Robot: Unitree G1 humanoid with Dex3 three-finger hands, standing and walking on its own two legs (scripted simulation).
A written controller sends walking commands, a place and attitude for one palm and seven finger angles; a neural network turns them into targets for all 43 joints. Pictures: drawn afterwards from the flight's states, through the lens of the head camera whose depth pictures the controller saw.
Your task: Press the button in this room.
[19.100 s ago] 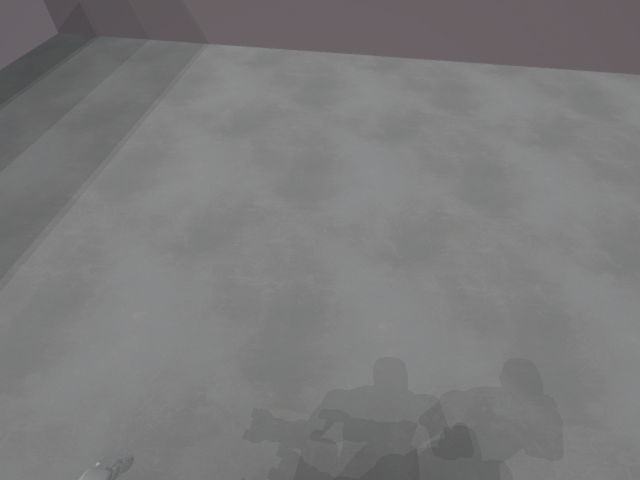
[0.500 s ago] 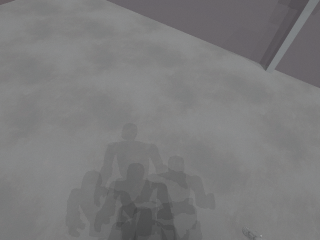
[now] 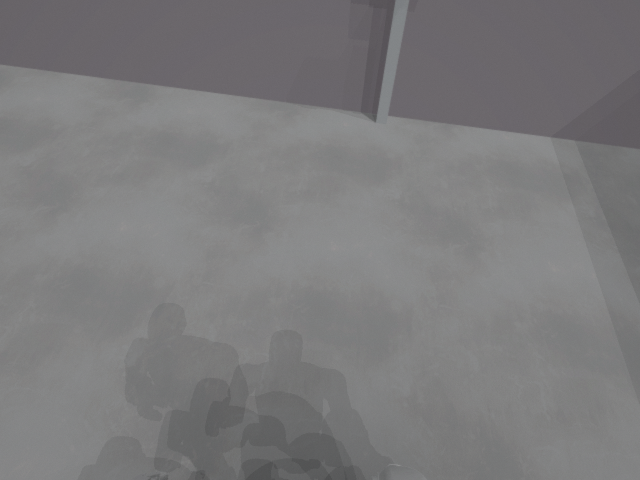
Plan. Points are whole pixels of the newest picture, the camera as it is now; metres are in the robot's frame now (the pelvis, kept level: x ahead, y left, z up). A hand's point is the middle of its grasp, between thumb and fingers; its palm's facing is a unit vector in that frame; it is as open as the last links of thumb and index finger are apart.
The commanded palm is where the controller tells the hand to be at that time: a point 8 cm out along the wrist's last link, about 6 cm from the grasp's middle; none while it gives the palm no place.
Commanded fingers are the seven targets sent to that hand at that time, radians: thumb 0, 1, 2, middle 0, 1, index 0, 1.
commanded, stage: turn or walk to find it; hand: left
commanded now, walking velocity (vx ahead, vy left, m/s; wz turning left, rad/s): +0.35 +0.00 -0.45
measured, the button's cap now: out of the picture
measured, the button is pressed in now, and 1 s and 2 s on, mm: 0 0 0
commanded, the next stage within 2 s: stand and wait in 1.72 s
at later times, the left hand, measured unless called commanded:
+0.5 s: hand (247, 470) +0.17 +0.10 -0.16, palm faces -0.08 -0.96 -0.27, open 7.2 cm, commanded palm none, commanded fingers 0.00 0.90 0.90 -0.20 -0.30 -0.20 -0.30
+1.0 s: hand (271, 298) +0.46 +0.10 -0.17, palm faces -0.19 -0.96 -0.18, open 7.3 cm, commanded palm none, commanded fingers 0.00 0.90 0.90 -0.20 -0.30 -0.20 -0.30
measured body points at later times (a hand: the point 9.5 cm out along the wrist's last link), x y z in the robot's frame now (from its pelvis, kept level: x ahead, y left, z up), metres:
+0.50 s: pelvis +0.15 -0.10 +0.00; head +0.15 -0.12 +0.45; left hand +0.17 +0.15 -0.14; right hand +0.20 -0.34 -0.15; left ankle +0.27 +0.05 -0.66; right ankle +0.09 -0.15 -0.74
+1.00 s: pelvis +0.37 -0.07 +0.00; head +0.38 -0.07 +0.45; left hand +0.47 +0.15 -0.16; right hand +0.32 -0.31 -0.15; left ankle +0.39 +0.01 -0.74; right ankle +0.38 -0.22 -0.66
